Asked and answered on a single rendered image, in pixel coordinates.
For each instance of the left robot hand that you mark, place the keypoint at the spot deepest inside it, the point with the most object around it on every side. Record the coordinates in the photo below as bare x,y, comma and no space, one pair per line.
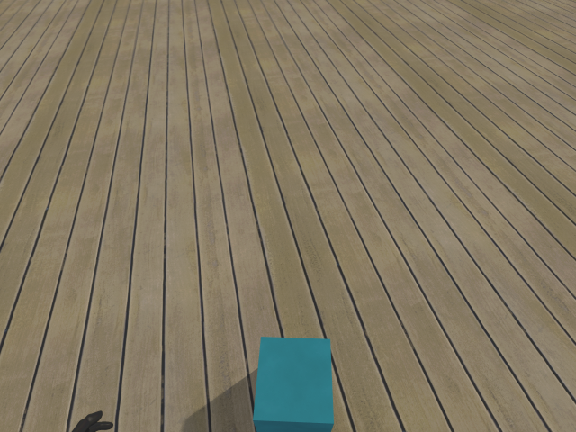
90,423

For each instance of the carton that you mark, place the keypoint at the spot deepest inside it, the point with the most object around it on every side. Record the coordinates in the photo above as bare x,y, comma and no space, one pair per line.
294,385

